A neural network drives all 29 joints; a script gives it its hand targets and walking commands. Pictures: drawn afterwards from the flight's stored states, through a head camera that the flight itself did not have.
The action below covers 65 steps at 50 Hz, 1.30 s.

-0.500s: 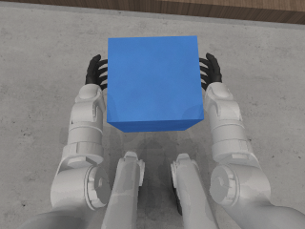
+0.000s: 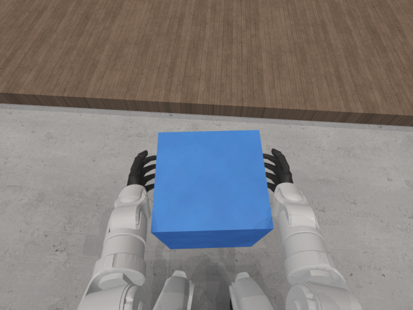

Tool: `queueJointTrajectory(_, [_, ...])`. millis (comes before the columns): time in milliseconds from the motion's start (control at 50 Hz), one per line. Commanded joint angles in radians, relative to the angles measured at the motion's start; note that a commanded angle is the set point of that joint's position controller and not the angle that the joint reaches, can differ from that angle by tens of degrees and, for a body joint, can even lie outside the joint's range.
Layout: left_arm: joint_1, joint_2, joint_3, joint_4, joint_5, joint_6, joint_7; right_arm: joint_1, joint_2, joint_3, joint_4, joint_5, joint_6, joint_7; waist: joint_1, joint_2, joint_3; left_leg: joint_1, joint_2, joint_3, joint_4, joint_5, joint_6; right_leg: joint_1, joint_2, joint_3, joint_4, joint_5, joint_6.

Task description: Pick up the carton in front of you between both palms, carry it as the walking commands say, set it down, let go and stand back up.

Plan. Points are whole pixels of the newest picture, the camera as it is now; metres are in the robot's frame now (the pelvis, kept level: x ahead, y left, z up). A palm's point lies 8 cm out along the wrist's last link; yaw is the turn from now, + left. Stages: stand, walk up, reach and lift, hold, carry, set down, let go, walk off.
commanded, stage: reach and lift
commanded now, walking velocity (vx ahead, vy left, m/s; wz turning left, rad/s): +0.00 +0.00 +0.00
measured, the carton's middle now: (210, 196) +0.37 +0.01 -0.10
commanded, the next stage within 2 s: hold in 1.48 s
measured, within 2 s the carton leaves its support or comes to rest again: neither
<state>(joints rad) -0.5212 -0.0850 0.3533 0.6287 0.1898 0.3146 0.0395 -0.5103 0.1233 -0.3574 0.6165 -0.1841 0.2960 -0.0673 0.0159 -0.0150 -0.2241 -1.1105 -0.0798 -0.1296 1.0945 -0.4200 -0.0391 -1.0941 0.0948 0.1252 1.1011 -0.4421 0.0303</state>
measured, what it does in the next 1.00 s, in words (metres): rises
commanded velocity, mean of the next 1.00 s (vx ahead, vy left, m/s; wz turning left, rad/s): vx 0.00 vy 0.00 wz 0.00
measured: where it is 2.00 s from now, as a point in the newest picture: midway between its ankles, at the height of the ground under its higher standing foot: outside the picture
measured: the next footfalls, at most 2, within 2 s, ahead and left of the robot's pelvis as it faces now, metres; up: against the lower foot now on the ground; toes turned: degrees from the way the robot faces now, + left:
none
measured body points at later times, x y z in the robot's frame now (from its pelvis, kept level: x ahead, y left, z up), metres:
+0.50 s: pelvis +0.04 +0.00 +0.09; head +0.01 +0.00 +0.54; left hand +0.34 +0.15 +0.10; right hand +0.34 -0.15 +0.10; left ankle +0.05 +0.13 -0.65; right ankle +0.04 -0.13 -0.65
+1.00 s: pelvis +0.02 +0.00 +0.09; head +0.00 +0.01 +0.54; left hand +0.33 +0.16 +0.11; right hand +0.33 -0.15 +0.12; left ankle +0.05 +0.13 -0.65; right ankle +0.04 -0.13 -0.65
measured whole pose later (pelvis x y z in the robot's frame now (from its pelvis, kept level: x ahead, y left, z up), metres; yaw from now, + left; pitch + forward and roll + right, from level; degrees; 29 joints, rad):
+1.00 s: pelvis +0.02 +0.00 +0.09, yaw +0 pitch -3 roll +0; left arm -0.31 -0.16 0.29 0.36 0.29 0.63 -0.01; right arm -0.31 0.16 -0.29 0.37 -0.29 0.62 0.01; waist 0.00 0.00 0.00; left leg -0.17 -0.04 -0.14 0.44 -0.21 -0.01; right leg -0.16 0.04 0.15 0.44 -0.23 0.01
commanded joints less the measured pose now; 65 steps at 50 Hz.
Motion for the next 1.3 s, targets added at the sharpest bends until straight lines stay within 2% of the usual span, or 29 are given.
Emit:
queueJointTrajectory(0, [-0.485, -1.055, -0.579, 0.004, -0.126, -0.016, -0.237, -0.491, 1.040, 0.582, 0.022, 0.118, -0.005, 0.239, 0.004, 0.019, -0.537, 0.483, -0.054, 0.077, -0.200, 0.291, 0.023, 0.378, 0.048, -0.071, -0.219, 0.276, -0.011])
queueJointTrajectory(160, [-0.334, -1.053, -0.631, -0.056, -0.135, 0.022, -0.240, -0.337, 1.032, 0.631, -0.036, 0.121, 0.038, 0.253, -0.006, 0.018, -0.394, 0.702, -0.037, 0.050, -0.385, 0.407, 0.027, 0.609, 0.026, -0.047, -0.404, 0.397, -0.015])
queueJointTrajectory(340, [-0.211, -1.050, -0.703, -0.187, -0.166, 0.142, -0.255, -0.209, 1.016, 0.702, -0.164, 0.150, 0.159, 0.276, -0.011, 0.018, -0.224, 0.937, -0.019, 0.042, -0.583, 0.498, 0.021, 0.848, 0.004, -0.036, -0.602, 0.492, -0.010])
queueJointTrajectory(420, [-0.184, -1.037, -0.717, -0.248, -0.172, 0.210, -0.261, -0.172, 1.009, 0.708, -0.217, 0.159, 0.226, 0.288, -0.019, 0.015, -0.126, 0.990, -0.014, 0.041, -0.658, 0.473, 0.020, 0.918, 0.002, -0.035, -0.673, 0.477, -0.011])
queueJointTrajectory(500, [-0.184, -1.014, -0.653, -0.242, -0.143, 0.262, -0.268, -0.178, 0.986, 0.655, -0.206, 0.135, 0.280, 0.301, -0.012, 0.014, 0.011, 0.977, -0.013, 0.053, -0.706, 0.334, 0.026, 0.923, -0.002, -0.043, -0.721, 0.350, -0.019])
queueJointTrajectory(580, [-0.250, -1.014, -0.596, -0.206, -0.116, 0.275, -0.283, -0.253, 0.984, 0.602, -0.177, 0.113, 0.292, 0.316, -0.007, 0.012, 0.068, 0.960, -0.008, 0.064, -0.713, 0.218, 0.034, 0.899, -0.007, -0.050, -0.730, 0.232, -0.026])
queueJointTrajectory(660, [-0.339, -1.040, -0.613, -0.227, -0.130, 0.270, -0.293, -0.335, 1.009, 0.616, -0.196, 0.123, 0.285, 0.324, -0.012, 0.012, 0.006, 0.985, -0.006, 0.065, -0.696, 0.225, 0.035, 0.913, -0.009, -0.051, -0.717, 0.235, -0.027])
queueJointTrajectory(760, [-0.367, -1.050, -0.625, -0.228, -0.134, 0.271, -0.296, -0.359, 1.013, 0.619, -0.197, 0.121, 0.286, 0.323, -0.018, 0.014, -0.029, 1.004, -0.009, 0.068, -0.695, 0.231, 0.030, 0.928, -0.008, -0.055, -0.717, 0.240, -0.026])
queueJointTrajectory(900, [-0.333, -1.039, -0.625, -0.239, -0.132, 0.284, -0.291, -0.328, 0.995, 0.617, -0.212, 0.118, 0.300, 0.322, -0.019, 0.017, -0.038, 1.033, -0.012, 0.069, -0.715, 0.290, 0.024, 0.959, -0.004, -0.060, -0.730, 0.298, -0.022])
queueJointTrajectory(1280, [-0.202, -1.009, -0.674, -0.370, -0.167, 0.330, -0.277, -0.195, 0.968, 0.667, -0.339, 0.154, 0.347, 0.313, -0.014, 0.015, -0.035, 1.105, -0.018, 0.059, -0.746, 0.466, 0.016, 1.039, 0.005, -0.049, -0.760, 0.471, -0.010])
